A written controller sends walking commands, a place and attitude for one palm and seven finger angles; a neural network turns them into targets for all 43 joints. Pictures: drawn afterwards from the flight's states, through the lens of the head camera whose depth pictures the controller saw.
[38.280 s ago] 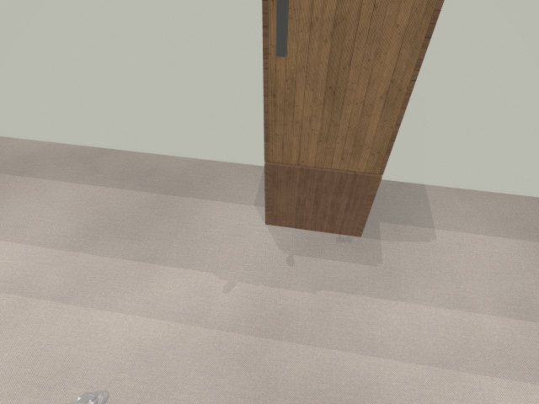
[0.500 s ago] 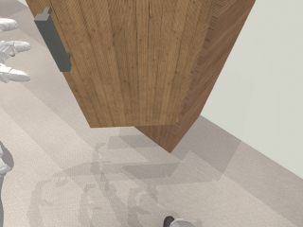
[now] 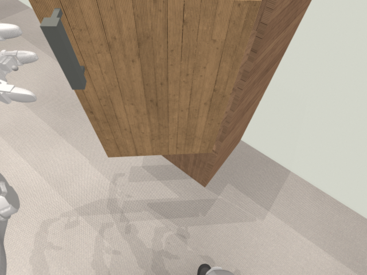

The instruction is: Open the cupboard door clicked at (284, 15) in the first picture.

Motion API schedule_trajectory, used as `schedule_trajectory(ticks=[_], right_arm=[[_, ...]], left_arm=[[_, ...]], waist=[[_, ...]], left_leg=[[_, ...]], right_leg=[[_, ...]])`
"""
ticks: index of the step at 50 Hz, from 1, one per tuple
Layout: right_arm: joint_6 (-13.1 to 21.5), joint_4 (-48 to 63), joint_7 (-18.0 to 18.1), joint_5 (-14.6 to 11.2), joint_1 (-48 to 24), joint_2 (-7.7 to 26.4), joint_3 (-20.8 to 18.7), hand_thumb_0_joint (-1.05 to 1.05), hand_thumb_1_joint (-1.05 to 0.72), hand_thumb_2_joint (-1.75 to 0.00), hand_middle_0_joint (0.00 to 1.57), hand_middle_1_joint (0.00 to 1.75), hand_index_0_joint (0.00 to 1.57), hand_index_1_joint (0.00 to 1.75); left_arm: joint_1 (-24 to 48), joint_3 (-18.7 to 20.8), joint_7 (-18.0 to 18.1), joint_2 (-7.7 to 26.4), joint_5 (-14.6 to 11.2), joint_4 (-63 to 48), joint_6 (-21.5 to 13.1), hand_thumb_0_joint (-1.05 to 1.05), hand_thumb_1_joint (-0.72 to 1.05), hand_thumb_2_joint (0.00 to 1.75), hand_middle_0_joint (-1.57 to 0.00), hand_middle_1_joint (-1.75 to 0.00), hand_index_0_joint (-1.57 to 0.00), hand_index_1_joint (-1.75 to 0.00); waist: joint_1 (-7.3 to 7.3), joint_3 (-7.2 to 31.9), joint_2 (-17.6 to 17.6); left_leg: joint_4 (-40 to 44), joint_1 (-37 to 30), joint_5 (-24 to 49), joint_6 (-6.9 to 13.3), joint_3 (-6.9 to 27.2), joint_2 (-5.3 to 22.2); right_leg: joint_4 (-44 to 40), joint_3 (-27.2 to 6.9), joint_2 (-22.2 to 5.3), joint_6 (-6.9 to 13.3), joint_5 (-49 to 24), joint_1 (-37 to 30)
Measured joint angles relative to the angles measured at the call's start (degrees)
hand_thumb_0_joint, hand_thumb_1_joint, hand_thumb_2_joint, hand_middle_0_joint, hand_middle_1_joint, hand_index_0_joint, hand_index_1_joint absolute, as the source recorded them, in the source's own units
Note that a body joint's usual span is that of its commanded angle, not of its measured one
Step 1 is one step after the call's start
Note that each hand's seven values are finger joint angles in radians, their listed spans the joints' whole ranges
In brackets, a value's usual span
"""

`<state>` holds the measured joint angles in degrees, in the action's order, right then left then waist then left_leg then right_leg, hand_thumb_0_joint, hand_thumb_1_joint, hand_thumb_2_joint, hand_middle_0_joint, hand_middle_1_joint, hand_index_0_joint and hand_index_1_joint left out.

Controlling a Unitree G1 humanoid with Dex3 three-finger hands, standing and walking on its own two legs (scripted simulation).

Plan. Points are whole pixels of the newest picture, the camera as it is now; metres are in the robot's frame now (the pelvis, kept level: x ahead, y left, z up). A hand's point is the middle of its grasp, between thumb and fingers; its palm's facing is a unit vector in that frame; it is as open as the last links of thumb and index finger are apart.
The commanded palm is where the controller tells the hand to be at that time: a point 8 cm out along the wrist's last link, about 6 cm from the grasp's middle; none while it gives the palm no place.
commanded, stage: move the hooked fingers beside the handle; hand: left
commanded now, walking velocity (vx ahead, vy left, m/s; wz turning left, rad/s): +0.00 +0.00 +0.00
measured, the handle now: (69, 51) +0.53 +0.21 +0.17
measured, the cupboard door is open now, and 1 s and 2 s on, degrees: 42 42 42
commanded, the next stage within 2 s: slide the fingers in behind the handle in 0.26 s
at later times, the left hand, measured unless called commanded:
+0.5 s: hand (24, 68) +0.47 +0.27 +0.18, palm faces +0.00 -1.00 +0.01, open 14.0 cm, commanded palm +0.44 +0.32 +0.17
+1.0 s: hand (41, 70) +0.46 +0.24 +0.18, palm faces +0.01 -1.00 +0.00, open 14.0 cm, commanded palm +0.44 +0.29 +0.17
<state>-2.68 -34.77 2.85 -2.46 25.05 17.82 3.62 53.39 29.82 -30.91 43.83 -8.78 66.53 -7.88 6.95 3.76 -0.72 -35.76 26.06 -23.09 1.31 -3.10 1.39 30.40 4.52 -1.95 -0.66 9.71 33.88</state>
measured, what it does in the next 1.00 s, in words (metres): stands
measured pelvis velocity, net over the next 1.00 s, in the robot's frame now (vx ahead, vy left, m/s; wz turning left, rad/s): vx -0.01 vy -0.01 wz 0.00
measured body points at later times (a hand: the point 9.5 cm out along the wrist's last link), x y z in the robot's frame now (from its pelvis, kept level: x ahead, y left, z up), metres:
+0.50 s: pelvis -0.01 +0.00 +0.00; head +0.08 +0.01 +0.44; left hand +0.46 +0.33 +0.18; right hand +0.03 -0.28 -0.11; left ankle -0.07 +0.09 -0.72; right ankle +0.04 -0.14 -0.72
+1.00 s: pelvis -0.01 -0.01 +0.00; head +0.06 -0.01 +0.45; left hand +0.46 +0.30 +0.18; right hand +0.03 -0.28 -0.11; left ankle -0.07 +0.09 -0.72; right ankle +0.04 -0.14 -0.72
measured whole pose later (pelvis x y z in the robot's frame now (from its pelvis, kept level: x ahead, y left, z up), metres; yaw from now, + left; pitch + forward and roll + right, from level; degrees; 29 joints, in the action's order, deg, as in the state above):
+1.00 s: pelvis -0.01 -0.01 +0.00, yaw +0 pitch +11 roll -1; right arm -1.0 -35.1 2.9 -2.6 23.7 18.0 3.1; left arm 51.1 26.0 -25.0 36.6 -9.2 62.2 -7.5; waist 6.2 3.8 -1.5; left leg -34.6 23.5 -22.3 0.8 -3.0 1.5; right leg 30.4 4.6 -1.8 0.0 9.7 31.8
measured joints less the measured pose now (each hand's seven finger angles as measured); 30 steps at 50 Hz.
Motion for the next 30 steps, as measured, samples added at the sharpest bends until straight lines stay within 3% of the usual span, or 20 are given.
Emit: schedule_trajectory(ticks=[12,19,25,30], right_arm=[[0.90,0.47,0.27,-0.04,-3.03,0.15,0.13,0.00,-0.91,-0.90,0.20,0.30,0.20,0.30],[1.60,0.67,0.74,0.09,-3.85,0.35,0.49,0.00,-0.91,-0.90,0.20,0.30,0.20,0.30],[1.37,-0.09,0.72,0.01,-2.30,0.49,0.37,0.00,-0.91,-0.90,0.20,0.30,0.20,0.30],[1.25,-0.58,0.64,0.18,-1.20,0.50,0.22,0.00,-0.91,-0.90,0.20,0.30,0.20,0.30]], left_arm=[[0.34,-3.18,0.71,-2.44,-0.42,-0.31,0.31,-0.02,-0.50,0.30,-0.30,-1.20,-0.30,-1.20],[2.68,-2.88,1.75,-1.37,1.22,2.07,0.24,-0.02,-0.50,0.30,-0.30,-1.20,-0.30,-1.20],[3.05,-3.78,1.36,-2.01,0.09,1.67,-0.26,-0.02,-0.50,0.30,-0.30,-1.20,-0.30,-1.20],[2.85,-3.80,2.78,-2.73,0.83,1.09,0.32,-0.02,-0.50,0.30,-0.30,-1.20,-0.30,-1.20]], waist=[[-1.36,0.17,-0.19],[-0.37,-0.19,0.09],[-0.34,-0.35,-0.03],[0.15,-0.48,-0.29]], left_leg=[[-0.59,-0.53,-0.21,-0.03,1.06,-0.32],[-1.23,0.55,-0.12,-0.18,1.23,-0.30],[-1.01,0.53,0.05,-0.26,1.12,-0.23],[-0.81,0.60,0.22,-0.32,1.01,-0.19]], right_leg=[[0.70,0.95,-0.48,0.02,0.67,-0.94],[1.27,1.09,-0.52,0.24,0.60,0.08],[1.16,0.97,-0.41,0.33,0.45,0.16],[1.08,0.85,-0.34,0.44,0.32,0.34]])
